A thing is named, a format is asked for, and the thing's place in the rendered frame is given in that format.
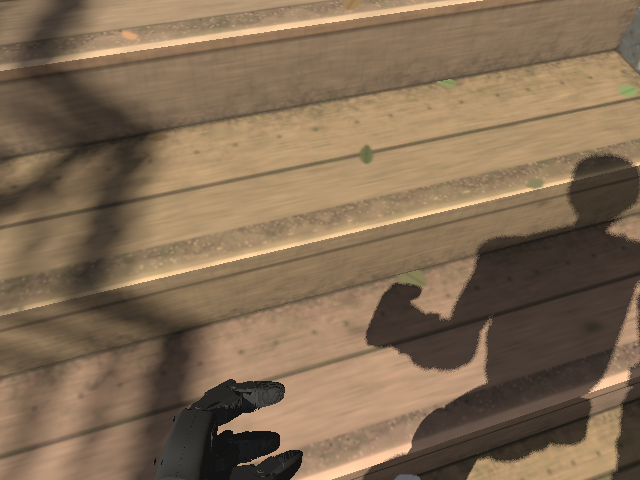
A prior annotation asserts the left robot hand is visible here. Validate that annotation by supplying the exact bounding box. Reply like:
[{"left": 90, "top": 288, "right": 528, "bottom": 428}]
[{"left": 153, "top": 379, "right": 303, "bottom": 480}]

